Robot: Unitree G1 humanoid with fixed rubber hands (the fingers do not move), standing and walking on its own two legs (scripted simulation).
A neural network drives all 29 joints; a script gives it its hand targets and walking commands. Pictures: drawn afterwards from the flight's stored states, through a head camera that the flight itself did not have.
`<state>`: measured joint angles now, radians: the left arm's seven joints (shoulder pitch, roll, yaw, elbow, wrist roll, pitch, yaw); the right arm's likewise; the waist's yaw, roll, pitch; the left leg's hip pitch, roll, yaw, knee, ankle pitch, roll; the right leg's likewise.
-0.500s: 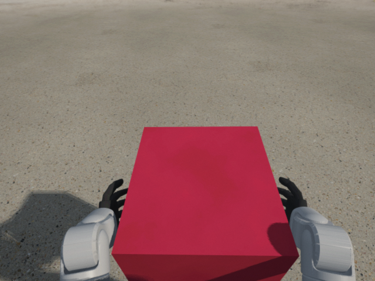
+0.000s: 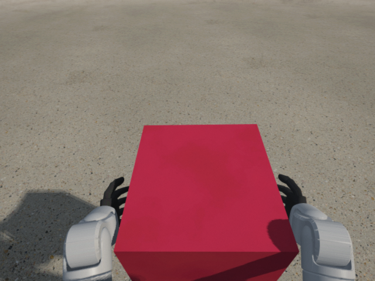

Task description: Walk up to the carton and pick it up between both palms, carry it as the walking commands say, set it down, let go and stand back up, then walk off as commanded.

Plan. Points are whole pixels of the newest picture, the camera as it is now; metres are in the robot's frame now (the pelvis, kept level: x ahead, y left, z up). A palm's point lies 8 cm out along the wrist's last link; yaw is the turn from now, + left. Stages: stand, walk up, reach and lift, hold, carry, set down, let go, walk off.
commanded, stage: carry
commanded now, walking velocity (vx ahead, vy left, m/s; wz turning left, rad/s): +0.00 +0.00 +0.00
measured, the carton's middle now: (201, 211) +0.30 -0.01 +0.02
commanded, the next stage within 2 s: hold in 0.88 s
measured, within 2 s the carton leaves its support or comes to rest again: neither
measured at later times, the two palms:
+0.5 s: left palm (119, 209) +0.29 +0.17 +0.06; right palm (288, 205) +0.29 -0.19 +0.07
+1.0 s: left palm (123, 215) +0.28 +0.16 +0.04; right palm (290, 215) +0.28 -0.19 +0.05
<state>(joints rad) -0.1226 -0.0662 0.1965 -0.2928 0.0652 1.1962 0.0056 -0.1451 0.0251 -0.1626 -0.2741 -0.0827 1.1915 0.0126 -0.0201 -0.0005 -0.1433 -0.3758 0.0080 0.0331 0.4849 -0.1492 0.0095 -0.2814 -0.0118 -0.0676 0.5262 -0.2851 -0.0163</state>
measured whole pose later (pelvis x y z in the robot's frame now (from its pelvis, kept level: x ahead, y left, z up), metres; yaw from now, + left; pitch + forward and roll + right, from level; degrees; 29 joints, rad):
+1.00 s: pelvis +0.02 -0.01 +0.01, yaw -2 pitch -3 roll +1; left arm -0.08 -0.04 0.16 -0.02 0.14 0.83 -0.05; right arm -0.09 0.04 -0.15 0.02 -0.15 0.78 0.06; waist 0.01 -0.05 0.00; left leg -0.18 0.00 0.04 0.39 -0.15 -0.01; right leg -0.11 0.00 -0.02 0.47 -0.29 -0.03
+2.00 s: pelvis -0.01 +0.01 -0.01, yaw -6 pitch +13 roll +1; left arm -0.42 -0.09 0.40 0.44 0.25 0.36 -0.06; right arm -0.48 0.05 -0.38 0.53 -0.30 0.32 0.13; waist 0.03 -0.01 0.07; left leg -0.61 -0.05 -0.04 0.57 -0.18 0.01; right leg -0.58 0.05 0.09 0.64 -0.28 -0.01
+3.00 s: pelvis -0.05 +0.01 -0.16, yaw -7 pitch +42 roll -2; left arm -0.88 0.04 0.51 0.54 0.22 0.39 -0.07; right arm -0.94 -0.03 -0.45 0.61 -0.25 0.37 0.06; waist 0.04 -0.03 -0.14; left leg -1.66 -0.06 -0.06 1.28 -0.34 0.00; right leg -1.60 0.10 0.06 1.31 -0.44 0.02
